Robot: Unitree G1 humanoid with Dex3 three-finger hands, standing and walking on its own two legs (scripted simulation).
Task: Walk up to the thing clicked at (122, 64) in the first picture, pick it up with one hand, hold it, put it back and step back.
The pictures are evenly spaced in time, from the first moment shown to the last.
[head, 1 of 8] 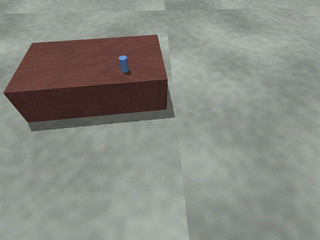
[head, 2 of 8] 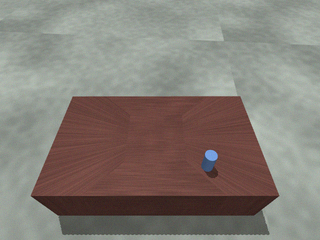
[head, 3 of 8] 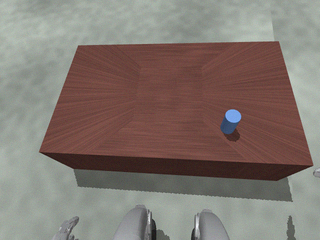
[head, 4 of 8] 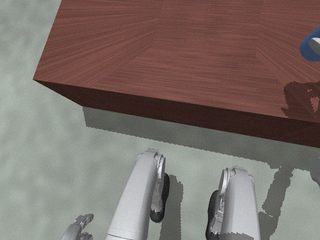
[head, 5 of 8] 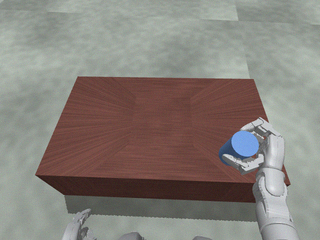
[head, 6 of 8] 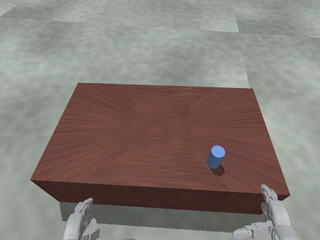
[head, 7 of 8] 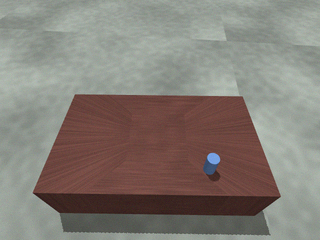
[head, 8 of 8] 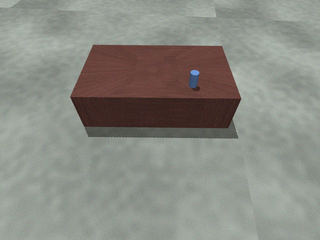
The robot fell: no
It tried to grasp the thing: yes
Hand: right
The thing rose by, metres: 0.40
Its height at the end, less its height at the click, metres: +0.00
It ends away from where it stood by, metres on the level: 0.02
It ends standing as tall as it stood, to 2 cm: yes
